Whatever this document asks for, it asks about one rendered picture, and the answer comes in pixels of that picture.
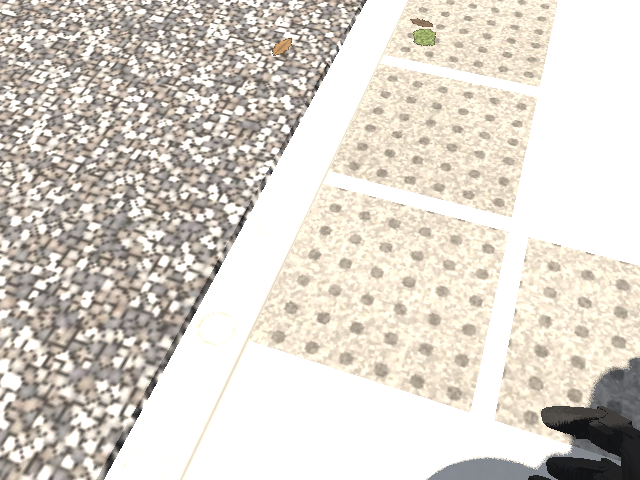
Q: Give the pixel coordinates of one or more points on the robot right hand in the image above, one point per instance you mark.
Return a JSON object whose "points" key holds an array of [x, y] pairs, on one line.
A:
{"points": [[604, 428]]}

